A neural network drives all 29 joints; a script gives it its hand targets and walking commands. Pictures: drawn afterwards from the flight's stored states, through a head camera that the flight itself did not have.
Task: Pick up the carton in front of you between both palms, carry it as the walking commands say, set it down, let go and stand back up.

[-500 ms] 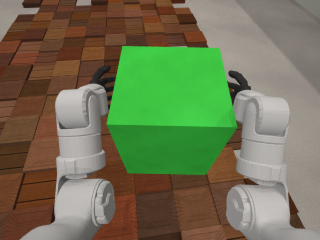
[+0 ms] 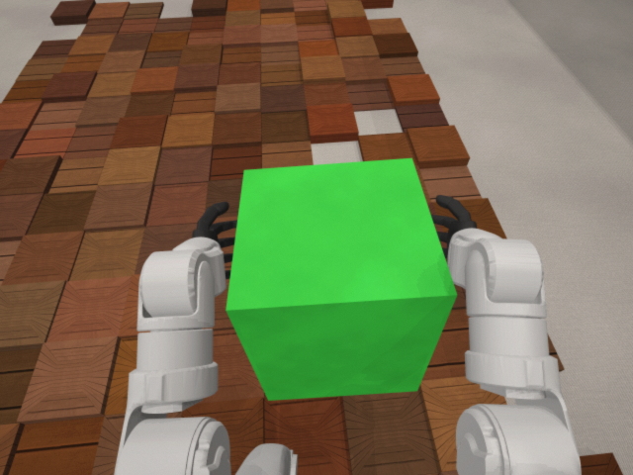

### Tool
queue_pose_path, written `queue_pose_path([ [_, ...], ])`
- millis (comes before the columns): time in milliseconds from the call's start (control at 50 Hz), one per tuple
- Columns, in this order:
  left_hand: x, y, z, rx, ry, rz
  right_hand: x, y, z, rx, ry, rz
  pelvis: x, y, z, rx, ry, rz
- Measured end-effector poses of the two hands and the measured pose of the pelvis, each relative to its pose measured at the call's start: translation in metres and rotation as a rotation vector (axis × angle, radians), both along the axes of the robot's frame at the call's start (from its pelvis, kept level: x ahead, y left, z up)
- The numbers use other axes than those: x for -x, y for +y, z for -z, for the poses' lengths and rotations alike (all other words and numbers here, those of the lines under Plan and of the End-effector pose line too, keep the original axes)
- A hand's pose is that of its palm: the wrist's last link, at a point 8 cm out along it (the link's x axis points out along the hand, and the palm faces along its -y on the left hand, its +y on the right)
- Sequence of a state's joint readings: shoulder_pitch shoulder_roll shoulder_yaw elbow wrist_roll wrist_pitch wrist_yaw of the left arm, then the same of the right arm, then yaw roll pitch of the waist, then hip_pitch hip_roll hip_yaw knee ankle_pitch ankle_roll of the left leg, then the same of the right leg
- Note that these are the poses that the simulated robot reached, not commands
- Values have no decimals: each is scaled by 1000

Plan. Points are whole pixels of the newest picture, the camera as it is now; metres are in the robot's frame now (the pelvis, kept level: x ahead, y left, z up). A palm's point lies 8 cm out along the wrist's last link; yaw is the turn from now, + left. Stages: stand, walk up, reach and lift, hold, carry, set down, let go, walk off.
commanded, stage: carry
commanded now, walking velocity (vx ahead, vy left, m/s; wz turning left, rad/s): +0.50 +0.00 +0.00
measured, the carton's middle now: (335, 286) +0.35 +0.01 +0.02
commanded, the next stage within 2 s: none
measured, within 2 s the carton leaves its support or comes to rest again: neither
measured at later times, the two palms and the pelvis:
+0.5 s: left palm (228, 58) +0.68 +0.19 +0.15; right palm (423, 66) +0.66 -0.11 +0.15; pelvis +0.29 +0.06 +0.01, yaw +0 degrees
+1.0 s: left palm (274, 27) +0.93 +0.16 +0.08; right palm (415, 30) +0.95 -0.14 +0.07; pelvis +0.59 -0.01 -0.01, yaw +1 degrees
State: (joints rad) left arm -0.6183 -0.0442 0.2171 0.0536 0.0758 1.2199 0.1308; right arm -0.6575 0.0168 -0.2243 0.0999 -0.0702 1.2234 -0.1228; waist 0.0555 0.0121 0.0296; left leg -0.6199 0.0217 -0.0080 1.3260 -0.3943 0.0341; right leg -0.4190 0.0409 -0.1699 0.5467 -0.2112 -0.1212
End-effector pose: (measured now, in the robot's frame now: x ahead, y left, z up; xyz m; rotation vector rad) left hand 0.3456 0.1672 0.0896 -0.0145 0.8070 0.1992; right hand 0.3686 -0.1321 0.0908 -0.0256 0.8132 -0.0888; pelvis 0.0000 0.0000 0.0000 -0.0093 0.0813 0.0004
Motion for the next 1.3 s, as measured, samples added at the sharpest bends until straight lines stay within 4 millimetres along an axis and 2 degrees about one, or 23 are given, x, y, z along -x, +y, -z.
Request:
queue_pose_path([
  [80, -41, 12, -3, 5, -17, -32, -46, 13, 0, -11, -15, -18, -44, 2, -8, -17, 15, -8],
  [180, -111, 21, -16, 5, -71, -18, -107, 21, -9, -17, -70, 0, -109, 16, -11, -26, 25, -11],
  [240, -159, 27, -24, 1, -119, 10, -149, 27, -17, -8, -118, 15, -154, 29, -4, -17, 21, -12],
  [280, -194, 31, -29, -2, -165, 40, -177, 30, -24, 5, -164, 31, -185, 40, 9, -3, 7, 1],
  [320, -226, 34, -32, 6, -189, 66, -202, 33, -30, 30, -188, 42, -209, 46, 14, -20, 4, -1],
  [380, -263, 33, -37, 16, -162, 93, -230, 33, -36, 42, -161, 65, -238, 54, 8, -3, 12, 2],
  [460, -310, 28, -53, 36, -158, 110, -268, 28, -53, 37, -157, 100, -274, 58, -3, 15, 26, 6],
  [580, -376, 21, -69, 53, -169, 96, -336, 21, -72, 11, -168, 125, -340, 53, -9, 22, 35, 1],
  [680, -432, 12, -61, 33, -143, 75, -399, 12, -61, 5, -141, 97, -408, 39, 1, -7, 20, -6],
  [780, -492, -2, -36, -11, -95, 56, -467, -3, -24, -13, -93, 57, -484, 18, 22, -17, -12, -19],
  [860, -525, -8, -4, -30, -12, 37, -511, -8, 8, -12, -13, 19, -523, 6, 21, -18, -10, -16],
  [940, -556, -9, 12, -31, 28, 23, -550, -9, 21, -5, 27, -5, -557, -3, 12, -30, 1, -12],
  [1060, -625, -10, 4, -14, -42, 6, -618, -10, 14, -19, -41, 8, -625, -5, 6, -38, 16, 1],
  [1200, -736, -14, -17, 7, -134, 52, -712, -15, -11, -6, -132, 60, -729, 5, 7, -52, -10, 6],
  [1300, -802, -32, -30, 25, -99, 108, -757, -32, -21, 1, -97, 123, -795, 11, -11, -48, -13, 12],
])
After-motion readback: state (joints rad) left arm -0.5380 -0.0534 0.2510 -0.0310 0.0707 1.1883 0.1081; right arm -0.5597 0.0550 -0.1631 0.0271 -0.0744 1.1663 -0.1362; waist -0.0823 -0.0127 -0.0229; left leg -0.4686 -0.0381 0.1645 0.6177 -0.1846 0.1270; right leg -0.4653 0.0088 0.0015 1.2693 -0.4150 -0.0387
